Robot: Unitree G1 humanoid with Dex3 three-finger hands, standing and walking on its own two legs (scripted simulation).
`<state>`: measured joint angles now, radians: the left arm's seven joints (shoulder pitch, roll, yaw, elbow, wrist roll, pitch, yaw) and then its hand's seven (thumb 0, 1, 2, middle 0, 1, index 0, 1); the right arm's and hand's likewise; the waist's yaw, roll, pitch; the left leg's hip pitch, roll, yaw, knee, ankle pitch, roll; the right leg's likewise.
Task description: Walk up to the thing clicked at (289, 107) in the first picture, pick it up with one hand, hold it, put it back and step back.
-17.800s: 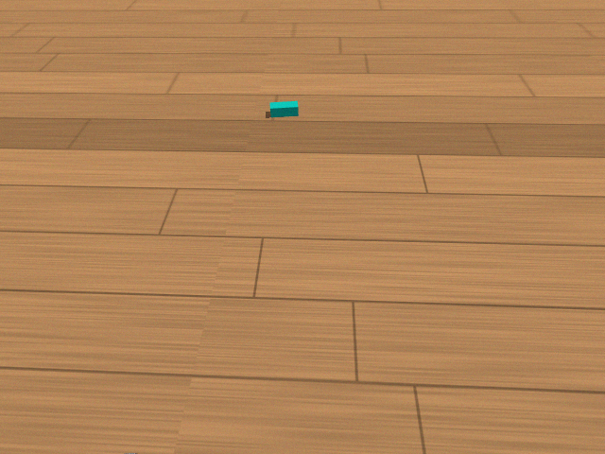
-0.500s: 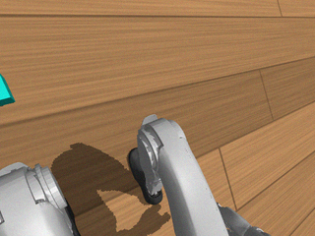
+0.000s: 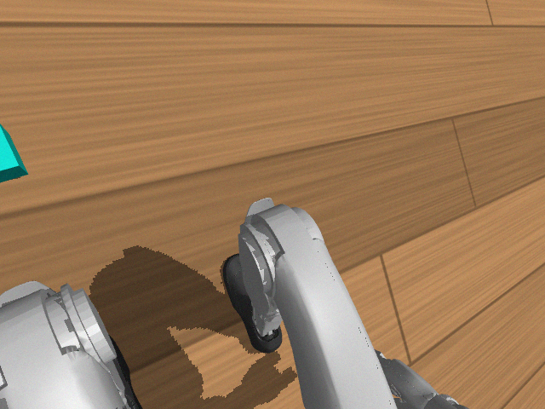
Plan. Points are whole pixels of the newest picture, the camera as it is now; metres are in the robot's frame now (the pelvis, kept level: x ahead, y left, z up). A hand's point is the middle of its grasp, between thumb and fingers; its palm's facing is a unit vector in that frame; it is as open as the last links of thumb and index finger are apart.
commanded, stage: settle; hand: left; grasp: from above
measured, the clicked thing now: out of the picture +0.48 +0.29 -0.28
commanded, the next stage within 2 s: lift in 0.82 s
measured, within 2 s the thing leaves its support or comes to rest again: leaves its support in 0.20 s
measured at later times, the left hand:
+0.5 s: hand out of the picture +0.47 +0.31 -0.18, palm faces -0.40 -0.10 -0.91, open 9.5 cm
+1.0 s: hand out of the picture +0.46 +0.31 -0.11, palm faces -0.43 -0.09 -0.90, open 9.5 cm
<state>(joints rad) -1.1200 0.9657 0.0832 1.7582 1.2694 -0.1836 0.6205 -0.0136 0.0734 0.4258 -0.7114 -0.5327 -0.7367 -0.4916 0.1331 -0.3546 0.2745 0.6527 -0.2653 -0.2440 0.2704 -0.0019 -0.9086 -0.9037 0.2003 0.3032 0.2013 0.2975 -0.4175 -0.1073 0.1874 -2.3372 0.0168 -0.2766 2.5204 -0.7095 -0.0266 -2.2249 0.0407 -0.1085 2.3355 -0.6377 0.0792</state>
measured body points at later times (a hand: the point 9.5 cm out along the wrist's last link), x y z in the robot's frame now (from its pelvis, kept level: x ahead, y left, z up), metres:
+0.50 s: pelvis +0.01 +0.00 +0.01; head +0.26 +0.10 +0.37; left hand +0.48 +0.31 -0.13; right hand +0.07 -0.27 -0.07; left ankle +0.06 +0.13 -0.28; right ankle +0.12 -0.14 -0.28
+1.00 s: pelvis +0.00 -0.01 +0.03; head +0.22 +0.07 +0.41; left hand +0.48 +0.31 -0.06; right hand +0.07 -0.28 -0.07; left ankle +0.06 +0.13 -0.28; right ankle +0.12 -0.14 -0.28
